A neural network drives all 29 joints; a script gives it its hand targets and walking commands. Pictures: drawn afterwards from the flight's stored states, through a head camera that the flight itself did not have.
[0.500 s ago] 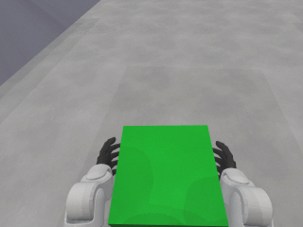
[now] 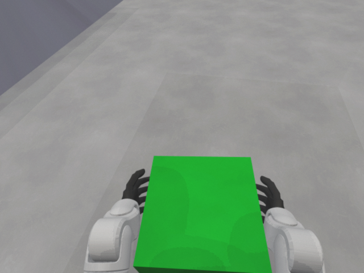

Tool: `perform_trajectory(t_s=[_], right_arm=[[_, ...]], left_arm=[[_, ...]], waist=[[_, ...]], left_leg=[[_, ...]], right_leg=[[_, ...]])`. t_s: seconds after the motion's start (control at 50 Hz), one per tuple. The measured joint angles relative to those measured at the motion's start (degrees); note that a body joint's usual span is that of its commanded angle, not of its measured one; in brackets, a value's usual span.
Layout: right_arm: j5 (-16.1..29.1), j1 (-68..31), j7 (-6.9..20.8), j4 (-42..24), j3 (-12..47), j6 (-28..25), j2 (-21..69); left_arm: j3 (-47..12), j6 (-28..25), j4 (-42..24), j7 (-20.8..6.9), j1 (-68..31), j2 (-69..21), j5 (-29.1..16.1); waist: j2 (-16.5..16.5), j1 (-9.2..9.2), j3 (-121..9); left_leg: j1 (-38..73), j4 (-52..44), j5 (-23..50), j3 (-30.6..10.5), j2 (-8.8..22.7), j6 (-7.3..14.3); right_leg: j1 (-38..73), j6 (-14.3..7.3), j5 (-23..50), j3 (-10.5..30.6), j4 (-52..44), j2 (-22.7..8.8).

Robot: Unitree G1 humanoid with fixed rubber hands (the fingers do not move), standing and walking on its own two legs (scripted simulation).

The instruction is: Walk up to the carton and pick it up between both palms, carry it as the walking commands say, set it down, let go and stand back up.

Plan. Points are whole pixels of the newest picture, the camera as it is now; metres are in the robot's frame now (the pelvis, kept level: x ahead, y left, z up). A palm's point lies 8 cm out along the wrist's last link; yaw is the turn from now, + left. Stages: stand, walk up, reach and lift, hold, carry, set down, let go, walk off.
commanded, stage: carry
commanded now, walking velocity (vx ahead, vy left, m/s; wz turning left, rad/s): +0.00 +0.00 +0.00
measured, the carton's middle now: (201, 231) +0.22 -0.02 -0.01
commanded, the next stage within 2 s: none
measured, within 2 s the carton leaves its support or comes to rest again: neither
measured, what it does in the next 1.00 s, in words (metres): walks ahead: left foot, then right foot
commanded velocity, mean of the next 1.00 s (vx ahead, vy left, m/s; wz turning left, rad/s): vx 0.00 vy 0.00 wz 0.00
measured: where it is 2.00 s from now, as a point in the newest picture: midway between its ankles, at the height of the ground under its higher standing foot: (206, 101)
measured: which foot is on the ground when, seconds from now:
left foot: up 0.00-0.02, down 0.04-0.32, up 0.34-0.56, down 0.58-0.90, up 0.92-1.00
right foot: down 0.00-0.12, up 0.14-0.28, down 0.30-0.60, up 0.62-0.88, down 0.90-1.00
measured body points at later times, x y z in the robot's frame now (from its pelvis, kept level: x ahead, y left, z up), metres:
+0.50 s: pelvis +0.34 -0.08 -0.02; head +0.41 -0.07 +0.43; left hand +0.63 +0.05 -0.01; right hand +0.62 -0.24 +0.00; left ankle +0.21 +0.02 -0.59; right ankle +0.29 -0.14 -0.68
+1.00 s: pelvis +0.74 -0.13 +0.00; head +0.74 -0.12 +0.45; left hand +1.03 -0.03 +0.03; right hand +0.99 -0.31 +0.03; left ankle +0.53 -0.03 -0.57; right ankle +0.71 -0.22 -0.68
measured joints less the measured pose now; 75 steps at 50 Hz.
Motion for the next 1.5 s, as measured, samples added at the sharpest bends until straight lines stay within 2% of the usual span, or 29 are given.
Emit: perform_trajectory(t_s=[0.08,0.12,0.14,0.16,0.2,0.22,0.26,0.3,0.32,0.36,0.42,0.52,0.58,0.64,0.68,0.78,0.86,0.9,0.96,1.04,1.08,1.12,1.16,1.2,1.32,1.4,1.42,1.46,1.5], right_arm=[[0.96,-2.78,-0.05,-3.73,1.16,-0.63,-0.09],[1.04,-4.29,0.54,-1.61,2.83,-1.64,-0.08],[0.64,-5.69,1.11,0.57,3.14,-2.10,-0.04],[0.74,-6.71,1.57,1.49,3.20,-2.06,0.02],[0.64,-6.91,1.57,0.14,3.76,-2.27,0.06],[0.81,-6.34,1.39,-1.52,3.89,-2.75,0.04],[1.25,-3.84,0.46,-6.30,4.20,-3.60,0.00],[1.28,-0.39,-0.31,-9.79,3.15,-4.14,0.07],[1.48,1.13,-0.81,-10.87,1.93,-3.80,0.04],[2.34,1.29,-1.65,-10.90,-0.75,-2.36,0.15],[1.67,-1.38,-0.50,-4.24,-2.11,-3.48,-0.08],[0.46,-6.77,2.42,11.19,-3.08,-10.77,-0.07],[0.51,-7.59,3.95,13.91,-2.87,-16.13,0.04],[-1.96,-10.17,5.33,20.15,-1.11,-21.05,0.28],[-3.50,-10.46,6.14,22.80,-1.32,-21.71,0.33],[-1.61,-3.51,3.27,10.98,0.06,-19.25,-0.10],[0.07,-1.55,0.62,0.20,0.99,-13.27,-0.02],[-1.27,-2.32,1.20,3.38,-0.48,-12.81,-0.24],[-0.40,-3.36,2.29,10.71,-4.00,-12.24,-0.96],[1.64,-4.49,1.89,15.37,-3.72,-13.07,-0.86],[1.77,-4.95,2.12,14.15,-2.96,-14.14,0.18],[0.48,-5.94,3.18,16.52,-1.81,-16.45,-0.02],[-0.44,-6.59,3.45,19.91,-0.08,-18.25,0.00],[-3.00,-8.38,4.73,25.31,0.04,-20.15,0.08],[-1.11,-2.97,2.71,13.90,0.26,-19.95,-0.11],[0.49,-1.08,0.97,1.77,0.94,-16.13,0.00],[0.35,-1.02,0.96,1.25,0.29,-15.57,-0.08],[-0.42,-1.68,1.90,5.17,-2.78,-15.83,-0.11],[-0.59,-2.46,2.29,11.91,-4.62,-16.40,-0.50]], left_arm=[[0.62,-1.38,-7.18,0.85,1.24,-0.04,-0.67],[2.08,-1.24,-9.94,1.34,3.08,-0.13,-0.51],[2.64,-1.58,-9.82,1.51,3.60,-0.15,-0.10],[3.06,-1.41,-10.15,1.99,3.89,-0.17,-0.39],[3.39,-1.52,-11.98,2.37,4.14,-0.19,-1.09],[3.38,-1.70,-13.03,2.43,3.73,-0.14,-1.64],[2.84,-1.26,-15.60,2.45,2.58,-0.03,-2.78],[1.35,-0.27,-14.68,2.04,0.06,0.10,-3.20],[0.41,0.09,-12.52,1.78,-1.49,-0.02,-3.31],[-1.12,-1.02,-7.32,1.12,-4.15,-0.06,-2.87],[-1.14,-4.27,-1.57,-0.36,-4.75,-0.10,0.63],[1.02,-11.94,7.65,-0.66,-3.90,-0.04,3.91],[1.51,-15.72,6.49,0.43,-2.00,-0.01,2.63],[4.07,-19.23,8.21,0.51,-1.15,0.13,2.68],[4.55,-19.19,10.78,0.69,-1.31,0.25,2.18],[2.22,-13.70,3.98,0.94,-3.18,0.07,-0.15],[1.32,-11.25,-2.07,-0.56,-2.72,0.09,-0.58],[0.72,-12.58,3.84,-1.82,-3.99,-0.02,1.77],[-0.97,-13.04,13.54,-1.65,-5.84,-0.15,4.16],[-0.66,-13.67,13.36,-0.91,-2.33,0.05,5.08],[0.23,-14.55,9.14,-0.50,-0.05,0.04,4.46],[1.20,-15.91,8.87,-0.22,0.33,0.01,4.45],[3.16,-16.40,8.94,0.04,0.75,0.20,3.35],[4.71,-17.77,12.62,-0.23,-0.04,0.12,3.80],[3.00,-15.79,6.95,0.75,-2.08,-0.03,-0.45],[1.23,-14.75,-0.56,-0.44,-1.77,0.10,-0.96],[0.57,-14.93,0.46,-0.67,-2.31,0.04,-0.38],[-0.81,-15.98,7.96,-1.22,-5.02,-0.08,2.05],[-0.92,-16.75,15.96,-2.00,-6.87,-0.23,4.67]], waist=[[-5.15,2.81,1.99],[-8.84,4.29,0.66],[-7.83,4.25,-0.14],[-5.30,3.80,-0.61],[0.74,2.37,0.05],[3.41,1.71,1.34],[6.21,0.13,4.37],[5.48,-0.54,6.37],[4.42,-1.04,6.80],[3.49,-3.03,8.01],[2.34,-3.23,7.37],[-2.01,1.46,7.11],[-3.77,5.04,7.40],[-7.02,8.54,6.00],[-4.04,7.82,3.51],[2.53,3.43,0.95],[4.52,0.42,1.14],[4.15,-0.79,-0.29],[2.22,-2.55,-1.68],[-0.53,-1.15,-1.01],[-1.39,1.04,0.97],[-2.00,2.92,2.18],[-5.41,5.42,2.53],[-4.68,6.65,1.95],[1.95,3.91,2.18],[4.58,0.92,2.91],[5.15,0.22,2.22],[5.61,-1.41,0.25],[1.99,-2.20,-1.62]], left_leg=[[-2.88,-9.71,-0.17,3.68,-2.19,1.17],[0.75,-14.56,-1.13,6.51,-3.26,0.25],[2.04,-15.30,-2.47,7.08,-2.24,0.20],[2.96,-14.78,-4.21,6.95,-0.63,0.48],[5.68,-14.49,-7.53,3.66,0.97,-0.62],[7.96,-15.45,-1.24,1.39,1.24,-0.18],[13.32,-16.94,-8.22,-0.54,1.50,-0.32],[16.00,-12.57,-8.66,-1.34,1.26,-0.35],[15.17,-5.62,-6.37,-2.81,0.76,-0.28],[9.95,11.92,-3.04,-8.62,-1.25,-1.20],[1.54,23.50,1.38,-10.36,-2.98,-0.52],[-14.88,20.13,-3.10,-5.28,-4.63,0.53],[-18.42,-1.99,4.65,-2.92,-3.53,2.58],[-12.75,-5.72,4.53,1.83,-2.88,4.37],[-8.91,-7.06,1.94,2.23,-1.92,4.69],[0.03,-14.69,-1.23,1.39,-1.85,4.18],[8.97,-19.88,-3.94,1.96,-1.48,3.26],[10.40,-13.99,-3.02,1.61,-0.72,2.74],[3.81,8.97,0.64,-4.38,-3.02,-0.19],[-7.52,17.18,-3.26,-6.15,-4.77,1.20],[-12.50,8.96,-2.98,-5.32,-3.91,1.84],[-13.79,-8.46,6.34,-3.77,-2.74,2.63],[-10.89,-11.32,7.59,-0.26,-3.56,3.42],[-7.68,-11.38,4.34,1.55,-2.83,3.97],[1.84,-17.33,-0.93,1.41,-2.53,3.85],[9.23,-19.71,-5.39,1.44,-2.64,4.27],[9.56,-16.50,-5.52,1.16,-2.03,3.87],[5.22,-0.77,0.45,-1.85,-1.52,1.36],[-0.33,15.29,-2.88,-4.65,-4.52,-0.51]], right_leg=[[3.36,-0.07,-1.79,0.44,-3.25,0.05],[0.21,2.53,1.29,3.79,4.22,-1.94],[-3.86,5.08,5.54,6.16,13.76,-0.79],[-8.42,6.56,2.33,8.74,24.50,1.81],[-18.47,5.64,-11.68,12.86,42.41,6.16],[-23.63,4.21,-12.38,13.95,46.36,7.33],[-32.29,2.29,-10.01,13.60,39.37,6.86],[-32.63,1.62,14.63,10.98,12.99,5.06],[-31.16,0.71,28.04,9.56,9.51,3.60],[-28.89,-0.59,15.42,6.40,16.20,1.48],[-23.59,-1.41,7.25,3.22,16.34,1.78],[-13.67,-2.06,3.82,0.71,8.16,3.92],[-7.64,-1.48,3.51,0.20,4.27,5.90],[-8.23,1.33,6.75,6.28,14.03,5.34],[-10.20,2.79,6.96,10.12,22.09,6.64],[-19.56,2.19,5.81,15.16,28.16,4.50],[-25.87,2.59,11.56,11.52,11.22,2.98],[-23.12,1.89,25.07,7.82,-1.36,3.19],[-18.66,0.66,13.86,4.81,3.79,1.72],[-11.76,1.08,8.88,3.55,1.43,2.36],[-8.84,1.16,7.70,3.98,-0.69,3.30],[-5.36,1.46,6.13,3.92,-2.41,3.62],[-5.28,1.99,7.60,6.08,2.46,1.22],[-7.97,3.34,9.06,9.89,12.17,2.41],[-18.46,2.24,7.08,13.17,20.97,3.71],[-24.14,2.19,14.32,9.14,6.13,3.84],[-22.95,1.26,17.85,7.17,2.10,4.10],[-19.87,0.53,11.77,4.38,4.44,3.39],[-15.46,0.54,6.38,2.78,5.82,1.22]])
